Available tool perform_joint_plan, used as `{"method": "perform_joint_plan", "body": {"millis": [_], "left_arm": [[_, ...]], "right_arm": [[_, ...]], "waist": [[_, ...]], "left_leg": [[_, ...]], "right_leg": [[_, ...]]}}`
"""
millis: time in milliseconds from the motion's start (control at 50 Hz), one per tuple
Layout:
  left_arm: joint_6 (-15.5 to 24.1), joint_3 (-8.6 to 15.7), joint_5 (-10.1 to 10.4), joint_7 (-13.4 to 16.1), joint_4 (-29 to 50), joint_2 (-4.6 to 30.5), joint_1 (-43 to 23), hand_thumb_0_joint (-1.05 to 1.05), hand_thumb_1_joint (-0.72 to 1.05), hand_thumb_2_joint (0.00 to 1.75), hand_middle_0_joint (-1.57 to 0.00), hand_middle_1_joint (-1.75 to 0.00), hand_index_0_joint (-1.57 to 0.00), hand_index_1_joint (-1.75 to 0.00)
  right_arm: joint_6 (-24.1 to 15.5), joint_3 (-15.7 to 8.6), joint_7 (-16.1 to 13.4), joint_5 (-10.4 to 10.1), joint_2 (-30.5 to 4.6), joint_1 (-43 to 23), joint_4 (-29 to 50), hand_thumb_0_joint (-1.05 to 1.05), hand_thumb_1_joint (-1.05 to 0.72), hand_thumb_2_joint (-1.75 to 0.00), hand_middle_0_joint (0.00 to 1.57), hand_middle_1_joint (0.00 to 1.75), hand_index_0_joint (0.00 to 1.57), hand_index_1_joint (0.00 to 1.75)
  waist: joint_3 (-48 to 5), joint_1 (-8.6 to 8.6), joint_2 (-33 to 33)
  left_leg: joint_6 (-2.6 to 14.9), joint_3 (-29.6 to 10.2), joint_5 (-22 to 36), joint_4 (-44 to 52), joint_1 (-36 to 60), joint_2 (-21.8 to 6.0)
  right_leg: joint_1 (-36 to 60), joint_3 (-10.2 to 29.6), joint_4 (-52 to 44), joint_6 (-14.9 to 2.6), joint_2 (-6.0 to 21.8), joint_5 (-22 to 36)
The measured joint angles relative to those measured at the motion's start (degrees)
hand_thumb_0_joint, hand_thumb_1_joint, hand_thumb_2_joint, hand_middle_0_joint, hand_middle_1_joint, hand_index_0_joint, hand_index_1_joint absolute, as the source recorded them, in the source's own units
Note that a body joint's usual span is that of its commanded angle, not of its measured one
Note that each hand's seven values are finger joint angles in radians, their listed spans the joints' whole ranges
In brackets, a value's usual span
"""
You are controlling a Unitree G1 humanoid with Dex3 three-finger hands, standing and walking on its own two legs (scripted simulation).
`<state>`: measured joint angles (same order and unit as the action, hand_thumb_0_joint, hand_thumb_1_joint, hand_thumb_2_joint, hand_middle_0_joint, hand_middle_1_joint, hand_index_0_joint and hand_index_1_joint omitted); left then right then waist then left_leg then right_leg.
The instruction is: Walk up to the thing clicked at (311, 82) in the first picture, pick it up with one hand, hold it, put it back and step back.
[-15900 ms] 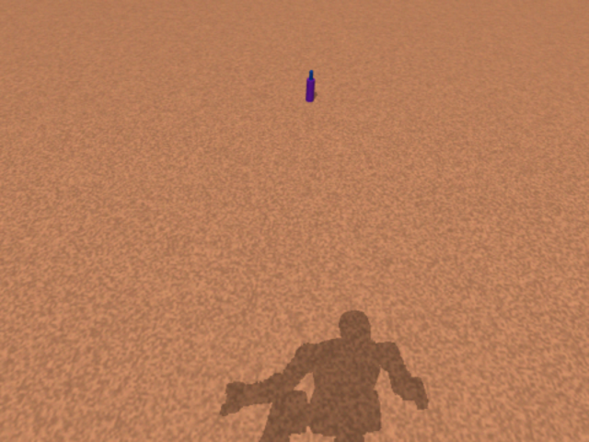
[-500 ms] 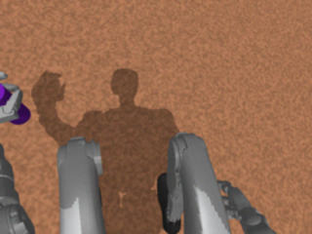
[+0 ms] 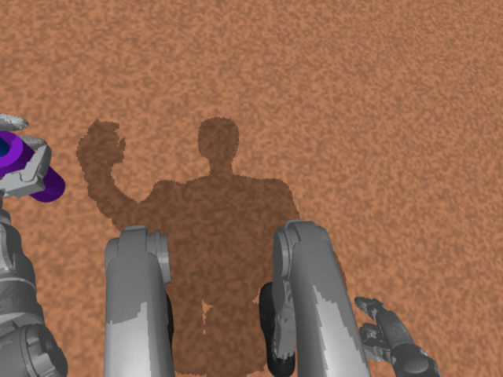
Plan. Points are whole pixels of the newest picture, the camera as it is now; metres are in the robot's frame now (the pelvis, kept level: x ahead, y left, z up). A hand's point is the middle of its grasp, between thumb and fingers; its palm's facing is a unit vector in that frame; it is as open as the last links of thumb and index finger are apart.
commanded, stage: settle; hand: left
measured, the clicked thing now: (16, 162) +0.41 +0.32 -0.05
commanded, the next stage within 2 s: lift in 0.42 s
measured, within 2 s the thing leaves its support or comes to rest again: neither
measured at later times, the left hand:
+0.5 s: hand (17, 147) +0.42 +0.30 -0.01, palm faces +0.35 -0.94 -0.04, open 7.0 cm
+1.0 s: hand (0, 140) +0.40 +0.29 +0.05, palm faces +0.32 -0.94 -0.05, open 7.0 cm
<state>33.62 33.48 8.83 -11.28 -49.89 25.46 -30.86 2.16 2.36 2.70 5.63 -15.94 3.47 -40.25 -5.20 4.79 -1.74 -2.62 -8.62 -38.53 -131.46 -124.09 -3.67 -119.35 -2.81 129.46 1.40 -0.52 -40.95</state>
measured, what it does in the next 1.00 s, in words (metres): rises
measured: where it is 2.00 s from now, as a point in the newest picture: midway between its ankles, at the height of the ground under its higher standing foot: (220, 351)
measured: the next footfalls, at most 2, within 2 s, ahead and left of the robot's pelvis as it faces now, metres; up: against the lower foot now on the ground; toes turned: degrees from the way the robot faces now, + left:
none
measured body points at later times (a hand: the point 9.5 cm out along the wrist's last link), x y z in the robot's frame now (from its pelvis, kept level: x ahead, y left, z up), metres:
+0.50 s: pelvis +0.00 +0.00 +0.02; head +0.20 +0.05 +0.42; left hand +0.39 +0.35 -0.01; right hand +0.14 -0.26 -0.11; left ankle +0.09 +0.14 -0.33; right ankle +0.09 -0.13 -0.33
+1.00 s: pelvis +0.00 +0.00 +0.06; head +0.19 +0.04 +0.47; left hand +0.38 +0.34 +0.05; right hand +0.15 -0.26 -0.07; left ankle +0.09 +0.14 -0.33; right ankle +0.09 -0.13 -0.33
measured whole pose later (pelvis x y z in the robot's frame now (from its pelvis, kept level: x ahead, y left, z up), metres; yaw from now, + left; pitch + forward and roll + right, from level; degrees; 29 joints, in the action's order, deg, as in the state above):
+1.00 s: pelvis +0.00 +0.00 +0.06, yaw +2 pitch +32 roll -4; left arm 27.8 28.6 9.5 -9.6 -39.3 20.6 -25.6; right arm 1.1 0.3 1.0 2.9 -14.9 5.8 -38.5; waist -8.4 3.5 0.1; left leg -2.1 -6.2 -37.7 -119.6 -114.6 -4.0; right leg -110.5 -2.0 118.3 1.2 0.1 -40.2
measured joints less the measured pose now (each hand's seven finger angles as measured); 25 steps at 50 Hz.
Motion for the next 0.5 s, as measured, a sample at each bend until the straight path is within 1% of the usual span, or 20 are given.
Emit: {"method": "perform_joint_plan", "body": {"millis": [220,300,500], "left_arm": [[-0.1,-0.43,-0.55,0.08,-1.03,-0.42,-0.95,0.03,0.01,1.04,-0.91,-1.01,-0.9,-1.02],[-0.24,-0.61,-1.05,0.11,-1.01,-0.47,-1.05,0.03,0.01,1.04,-0.9,-1.01,-0.9,-1.02],[-0.21,-0.68,-0.97,0.19,-1.71,-0.62,-1.6,0.03,0.01,1.04,-0.9,-1.01,-0.9,-1.02]], "right_arm": [[-0.52,-0.38,-0.14,-0.14,0.42,0.5,-0.21,0.0,-0.88,-0.89,0.2,0.3,0.2,0.29],[-0.61,-0.45,-0.17,-0.21,0.48,0.72,-0.22,0.0,-0.88,-0.89,0.2,0.3,0.2,0.29],[-0.71,-0.53,-0.22,-0.3,0.37,1.27,-0.39,0.0,-0.88,-0.89,0.2,0.3,0.2,0.29]], "waist": [[-0.81,-0.1,0.12],[-0.94,0.01,0.25],[-1.24,0.18,0.54]], "left_leg": [[0.22,0.68,0.24,1.7,1.19,-0.02],[0.27,0.84,0.28,2.29,1.61,0.01],[0.25,1.17,0.22,3.47,2.46,0.0]], "right_leg": [[1.04,0.42,-1.44,0.07,0.16,0.13],[1.49,0.48,-2.02,0.05,0.25,0.12],[2.18,0.64,-2.98,-0.02,0.36,-0.02]]}}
